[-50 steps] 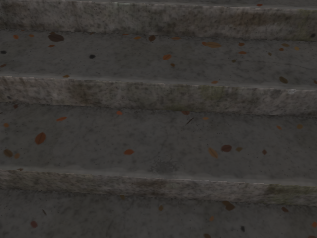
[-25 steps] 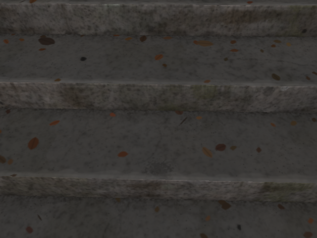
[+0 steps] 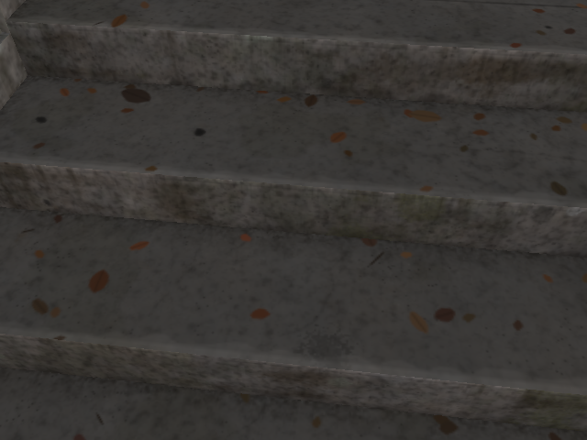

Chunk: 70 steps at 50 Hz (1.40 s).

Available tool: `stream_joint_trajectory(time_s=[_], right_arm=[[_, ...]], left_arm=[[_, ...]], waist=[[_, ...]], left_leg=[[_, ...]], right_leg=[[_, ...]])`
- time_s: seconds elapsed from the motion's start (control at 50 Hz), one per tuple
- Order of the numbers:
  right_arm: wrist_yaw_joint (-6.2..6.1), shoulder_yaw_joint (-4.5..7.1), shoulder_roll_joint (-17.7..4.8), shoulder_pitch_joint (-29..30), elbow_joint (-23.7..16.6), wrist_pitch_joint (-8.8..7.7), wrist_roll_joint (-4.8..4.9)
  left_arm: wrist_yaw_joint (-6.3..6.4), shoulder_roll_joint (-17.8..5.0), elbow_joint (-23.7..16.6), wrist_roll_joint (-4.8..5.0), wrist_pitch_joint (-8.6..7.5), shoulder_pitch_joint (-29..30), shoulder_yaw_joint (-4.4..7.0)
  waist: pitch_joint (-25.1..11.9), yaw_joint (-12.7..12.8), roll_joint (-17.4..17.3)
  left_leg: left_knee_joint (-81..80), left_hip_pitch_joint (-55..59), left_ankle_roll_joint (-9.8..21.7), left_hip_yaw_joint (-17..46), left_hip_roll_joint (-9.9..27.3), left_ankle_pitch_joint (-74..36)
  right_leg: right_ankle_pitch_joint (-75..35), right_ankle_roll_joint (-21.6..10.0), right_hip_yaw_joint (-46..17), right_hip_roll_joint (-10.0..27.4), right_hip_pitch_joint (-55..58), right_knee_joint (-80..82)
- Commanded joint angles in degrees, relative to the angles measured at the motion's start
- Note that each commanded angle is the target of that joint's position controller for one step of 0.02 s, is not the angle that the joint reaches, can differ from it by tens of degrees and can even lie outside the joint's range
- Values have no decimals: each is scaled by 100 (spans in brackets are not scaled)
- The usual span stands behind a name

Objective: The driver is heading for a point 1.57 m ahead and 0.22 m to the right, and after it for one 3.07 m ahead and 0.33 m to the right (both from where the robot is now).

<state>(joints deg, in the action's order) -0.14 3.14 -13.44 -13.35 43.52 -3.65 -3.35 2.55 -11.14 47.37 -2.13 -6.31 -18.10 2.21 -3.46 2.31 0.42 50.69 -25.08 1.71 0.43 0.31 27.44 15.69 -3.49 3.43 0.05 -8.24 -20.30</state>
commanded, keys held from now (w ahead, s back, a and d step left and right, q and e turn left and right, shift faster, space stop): w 0.48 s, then w+e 0.52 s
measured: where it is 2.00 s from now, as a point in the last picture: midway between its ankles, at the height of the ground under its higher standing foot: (392, 143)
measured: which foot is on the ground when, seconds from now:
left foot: up 0.00-0.08, down 0.10-0.50, up 0.52-0.96, down 0.98-1.00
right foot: down 0.00-0.12, up 0.14-0.46, down 0.48-1.00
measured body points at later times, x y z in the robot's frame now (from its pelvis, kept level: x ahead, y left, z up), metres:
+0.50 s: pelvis +0.22 +0.02 +0.01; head +0.23 +0.02 +0.46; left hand +0.49 +0.15 -0.05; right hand +0.12 -0.16 -0.14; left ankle +0.03 +0.13 -0.72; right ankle +0.32 -0.07 -0.60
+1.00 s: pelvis +0.51 +0.03 +0.16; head +0.52 +0.03 +0.61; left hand +0.44 +0.21 +0.01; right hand +0.78 -0.14 +0.11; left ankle +0.65 +0.11 -0.45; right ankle +0.33 -0.06 -0.58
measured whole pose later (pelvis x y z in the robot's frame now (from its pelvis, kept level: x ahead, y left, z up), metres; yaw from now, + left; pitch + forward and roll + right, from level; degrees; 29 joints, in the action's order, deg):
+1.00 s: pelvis +0.51 +0.03 +0.16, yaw -12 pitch +8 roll +4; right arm 2.9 -5.5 -4.7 8.3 41.3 -1.1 -2.3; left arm -5.9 -5.3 63.3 -2.7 -7.2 -31.7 -3.0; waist -8.2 6.2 4.4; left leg 72.2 -55.7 4.4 -7.3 0.7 24.5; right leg 16.1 -4.4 -9.0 2.0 -5.3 -22.9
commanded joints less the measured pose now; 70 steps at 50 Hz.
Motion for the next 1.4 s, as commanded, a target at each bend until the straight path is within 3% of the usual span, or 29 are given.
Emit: stream_joint_trajectory(time_s=[0.02, 0.1, 0.12, 0.14, 0.18, 0.22, 0.28, 0.34, 0.38, 0.42, 0.48, 0.52, 0.54, 0.56, 0.6, 0.66, 0.74, 0.82, 0.9, 0.96, 0.98, 1.0, 1.02, 1.04, 1.06, 1.1, 1.14, 1.22, 1.4], right_arm=[[138, -73, 215, 179, -396, -66, -53], [250, 65, -339, -1313, 271, -215, 166], [129, 171, -675, -2258, 529, -230, -1], [59, 256, -1401, -3472, 783, -141, 12], [190, 59, -713, -2775, 1224, -57, -269], [364, -472, 483, -1948, 1245, 3, -245], [288, -643, 673, -1487, 1556, 82, -449], [216, -688, 408, -1273, 1518, -135, -574], [346, -648, 7, -1268, 1268, -169, -187], [511, -477, -870, -1709, 1389, -305, 48], [652, -222, -1104, -2168, 1738, -328, 8], [768, -331, -331, -2832, 1579, -294, -409], [785, -281, -9, -1750, 1397, -155, -256], [732, -219, 142, -1214, 1294, -164, -27], [476, -254, 184, -341, 895, -138, -82], [369, -440, 378, -138, 607, 137, -126], [362, -566, 359, 545, 429, 129, 122], [239, -709, 209, 2198, -228, -13, 20], [269, -832, 603, 3138, -750, 244, 22], [348, -563, -144, 2341, -601, 295, 182], [259, -415, -395, 1629, -508, 215, 184], [163, -370, -445, 241, -136, 141, 63], [70, -284, -796, -1187, 241, 151, -34], [-17, -198, -976, -1658, 487, 80, -139], [-26, -163, -989, -1017, 648, -61, 2], [87, -346, 162, -299, 1070, -77, 141], [50, -542, 1079, 113, 1250, -35, 150], [150, -427, 785, -2, 1532, -84, -204], [209, -704, 830, -2307, 2622, -143, -620]], left_arm=[[19, -763, -386, 4, 29, 858, 111], [-500, -1069, -127, -253, 307, 571, 180], [-670, -507, 190, -331, 279, 43, 57], [-835, 266, 28, -338, 115, -385, -201], [-745, -257, -125, 129, -68, 1030, -36], [-568, -220, -319, -74, 81, 1271, -79], [-623, 462, -790, -38, 362, 1627, -500], [-574, 250, -1096, 169, 432, 2289, -624], [-640, -5, -1431, 86, 615, 3468, -646], [-784, 108, -1155, 69, 750, 2752, -650], [-799, -141, -870, 14, 754, 1893, -527], [-585, -780, -44, 64, 664, -455, -327], [-435, -1164, 526, -237, 603, -2022, -132], [-366, -1148, 779, -297, 354, -2085, -112], [-453, -378, 929, -40, 200, -520, -178], [-576, 607, 1190, -149, 222, 472, -499], [-522, 370, 1503, -424, 28, -228, -489], [-606, 177, 2027, -614, 67, -1856, -555], [-829, -11, 1277, -63, -65, -1066, -608], [-806, -1094, 1168, 129, -244, -1144, -265], [-863, -1218, 1181, 38, -241, -1002, -111], [-850, -428, 1239, -135, -270, -1461, -189], [-942, 281, 1129, -251, -219, -1672, -339], [-986, -99, 1236, 12, -91, -786, -117], [-914, -151, 1184, 97, -93, -314, -30], [-692, 36, 1098, -43, -55, -15, -24], [-677, 361, 885, -64, 141, 420, -134], [-778, 370, 539, 97, 222, 1139, -316], [-622, 264, -438, 122, 373, 3008, -625]], waist=[[248, -365, 582], [134, -854, 162], [-306, -1037, -472], [-1009, -1170, -1854], [997, -1248, -733], [722, -622, -268], [644, -124, -166], [370, -93, -29], [310, -284, -465], [192, 120, -1179], [-442, 165, -1357], [-2404, 565, 299], [-1699, 1172, 1301], [-654, 984, 1035], [12, 203, 84], [-244, -771, -359], [69, -580, 280], [140, 104, -93], [438, -22, 853], [-170, -508, 966], [-608, -759, 1092], [-2180, -870, -125], [-3010, -1205, -1855], [-1558, -1589, -1665], [-334, -1244, -1155], [-317, -557, 122], [-320, -108, -32], [-109, -50, 65], [377, -579, -176]], left_leg=[[-724, 960, -68, -451, -56, -472], [-2909, 2994, 323, -537, -260, -2225], [-2848, 4096, 994, 432, 403, -2882], [-2998, 5400, 2862, 3252, 2228, -5597], [-3580, 4184, 2141, 3069, 2260, -1496], [-3765, 3058, 1703, 2128, 2017, -1239], [-4035, 1597, 1457, 1152, 1613, -700], [-4624, 14, 1149, 280, 879, -604], [-5932, -1989, 1270, 156, 843, -1207], [-4848, -403, 1624, 85, 1311, -7250], [-2993, 2623, 1344, -250, 1539, -10678], [-277, -669, 808, 383, 427, -7069], [2587, -2131, 547, 1052, -539, -2216], [4627, -3095, 679, 1820, -516, -2507], [6085, -3594, 849, 1437, -311, -2762], [6340, -4077, 1219, 1046, 41, -2821], [6412, -4425, 1062, 223, 325, -1963], [5753, -5932, 1014, 79, 501, -1475], [3403, -2040, 251, -962, 325, -521], [1518, -1040, 277, -1183, -481, -446], [810, -201, 495, -740, -413, -925], [540, 2495, 1357, 1018, 534, -3144], [-1667, 4167, 2476, 4503, 1997, -1762], [-2582, 2770, 2090, 5691, 2127, 927], [-2599, 1438, 1673, 4819, 1951, 2063], [-2277, 623, 1543, 2831, 1945, -9], [-2599, 299, 1333, 2067, 1715, -1144], [-3425, 319, 1053, 132, 1193, -1764], [-4073, 2852, 1157, -65, 1468, -2394]], right_leg=[[-154, -904, -686, 867, -747, 1183], [-1803, -1122, -458, 925, -1314, -1020], [-1358, -680, -157, 511, -2230, -2803], [1594, -186, -88, -576, -3928, -5484], [1174, -692, -1240, -443, -7042, -9059], [202, -1238, -1354, -43, -7091, -9464], [598, -1534, -818, 115, -7699, -10754], [-497, -1250, -16, 515, -6273, -8585], [-38, -665, 594, 370, -3247, -6872], [198, -237, 1058, -266, -2848, -6243], [522, -553, 988, -567, -2707, -3853], [251, -1836, -2762, 457, 1606, -2415], [1325, -2259, -5032, 1202, 1569, -658], [2779, -1651, -5342, 1193, 488, -358], [1920, -1677, -4444, 1117, -1064, -384], [70, -1204, -2604, 753, -1705, -254], [-32, -1040, -1656, 353, -2231, 160], [161, -995, -2273, 679, -495, 137], [-1179, -1309, -1973, 1020, -2977, 1525], [-7534, -1161, -1670, 1157, -770, 345], [-8553, -845, -1506, 1044, -310, -622], [-6973, -500, -1543, 621, -1686, -2666], [-1109, -310, -1663, -489, -3790, -4514], [-1049, -296, -2247, -403, -4882, -7437], [-1506, -373, -1925, -163, -5398, -8269], [-1418, -627, -1506, 28, -5224, -8755], [-1249, -940, -1556, 200, -5293, -8816], [-1256, -1208, -1233, 252, -5847, -8303], [-654, -1412, -577, 595, -8711, -9060]])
